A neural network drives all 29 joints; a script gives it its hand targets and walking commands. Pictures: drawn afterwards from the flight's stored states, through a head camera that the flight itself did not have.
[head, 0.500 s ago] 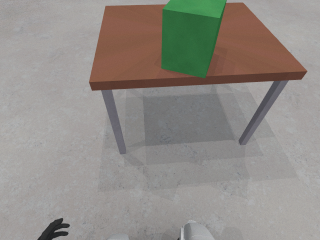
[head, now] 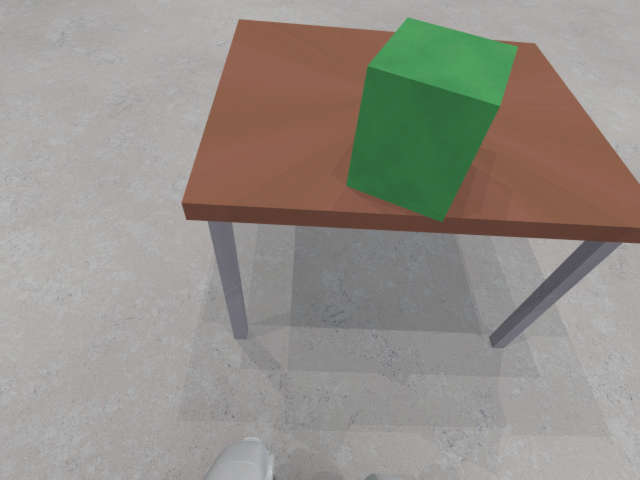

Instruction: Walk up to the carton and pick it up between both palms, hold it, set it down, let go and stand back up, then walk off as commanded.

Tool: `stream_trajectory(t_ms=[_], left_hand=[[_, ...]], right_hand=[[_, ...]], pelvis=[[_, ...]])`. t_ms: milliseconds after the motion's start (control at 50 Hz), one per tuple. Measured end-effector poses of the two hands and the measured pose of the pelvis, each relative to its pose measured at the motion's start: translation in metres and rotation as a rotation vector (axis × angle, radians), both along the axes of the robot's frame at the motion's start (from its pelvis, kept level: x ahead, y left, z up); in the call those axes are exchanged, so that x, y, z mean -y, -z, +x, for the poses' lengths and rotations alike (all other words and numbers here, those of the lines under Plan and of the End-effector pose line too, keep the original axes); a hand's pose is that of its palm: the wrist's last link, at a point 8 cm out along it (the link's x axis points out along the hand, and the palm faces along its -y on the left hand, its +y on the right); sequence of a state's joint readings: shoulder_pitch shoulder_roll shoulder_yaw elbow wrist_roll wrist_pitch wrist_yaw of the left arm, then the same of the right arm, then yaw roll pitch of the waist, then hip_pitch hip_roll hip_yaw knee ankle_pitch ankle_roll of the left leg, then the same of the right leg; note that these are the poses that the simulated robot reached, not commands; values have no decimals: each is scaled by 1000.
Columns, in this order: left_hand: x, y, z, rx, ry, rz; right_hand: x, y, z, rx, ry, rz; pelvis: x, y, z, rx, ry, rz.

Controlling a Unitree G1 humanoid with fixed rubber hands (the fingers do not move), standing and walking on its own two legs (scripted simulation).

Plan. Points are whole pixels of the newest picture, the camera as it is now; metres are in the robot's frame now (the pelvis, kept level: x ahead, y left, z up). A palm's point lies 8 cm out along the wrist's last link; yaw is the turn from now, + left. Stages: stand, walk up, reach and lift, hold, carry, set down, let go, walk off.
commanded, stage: walk up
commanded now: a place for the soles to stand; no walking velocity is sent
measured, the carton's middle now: (425, 121) +0.70 -0.16 +0.06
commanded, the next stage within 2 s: none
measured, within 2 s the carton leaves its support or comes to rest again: neither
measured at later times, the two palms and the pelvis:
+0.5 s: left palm (170, 428) +0.18 +0.21 -0.12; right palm out of the picture +0.14 -0.39 -0.12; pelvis +0.09 -0.08 -0.02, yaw +0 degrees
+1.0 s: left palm (171, 383) +0.24 +0.22 -0.12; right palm (598, 454) +0.19 -0.38 -0.10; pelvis +0.11 -0.07 -0.01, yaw +0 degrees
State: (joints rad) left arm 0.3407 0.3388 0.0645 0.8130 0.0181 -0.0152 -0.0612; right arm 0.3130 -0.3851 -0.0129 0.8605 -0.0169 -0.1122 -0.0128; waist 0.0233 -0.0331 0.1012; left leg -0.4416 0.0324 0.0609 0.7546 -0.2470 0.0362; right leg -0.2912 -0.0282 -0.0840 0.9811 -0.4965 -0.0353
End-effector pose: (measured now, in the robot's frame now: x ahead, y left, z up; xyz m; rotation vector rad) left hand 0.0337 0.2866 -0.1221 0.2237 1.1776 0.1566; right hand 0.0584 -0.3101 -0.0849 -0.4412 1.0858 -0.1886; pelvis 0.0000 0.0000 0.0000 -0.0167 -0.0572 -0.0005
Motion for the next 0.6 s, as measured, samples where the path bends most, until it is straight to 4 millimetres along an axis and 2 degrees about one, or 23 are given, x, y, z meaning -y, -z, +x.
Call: stream_trajectory(t_ms=[80, 160, 240, 320, 400, 480, 600], left_hand=[[3, -3, 47, 44, 33, -5], [14, -5, 86, 82, 59, -7], [33, -6, 117, 100, 80, -1], [56, -2, 143, 112, 92, 18], [74, 8, 151, 119, 71, 40], [79, 2, 150, 94, 51, 56], [76, 7, 155, 71, 32, 51]], right_hand=[[4, -4, 8, -5, 28, -16], [15, -5, 16, -19, 49, -20], [32, 0, 26, -19, 69, -16], [55, 16, 41, -20, 78, 1], [75, 38, 63, -35, 69, 14], [82, 33, 82, -44, 58, 15], [82, 30, 91, -91, 54, -2]], pelvis=[[1, -3, 16, -5, 12, -3], [10, -3, 32, -12, 18, 4], [27, 0, 49, -9, 31, 13], [51, 10, 66, -11, 39, 33], [74, 25, 79, 6, 20, 27], [82, 18, 89, -7, 10, 29], [80, 17, 103, -32, -5, 14]])
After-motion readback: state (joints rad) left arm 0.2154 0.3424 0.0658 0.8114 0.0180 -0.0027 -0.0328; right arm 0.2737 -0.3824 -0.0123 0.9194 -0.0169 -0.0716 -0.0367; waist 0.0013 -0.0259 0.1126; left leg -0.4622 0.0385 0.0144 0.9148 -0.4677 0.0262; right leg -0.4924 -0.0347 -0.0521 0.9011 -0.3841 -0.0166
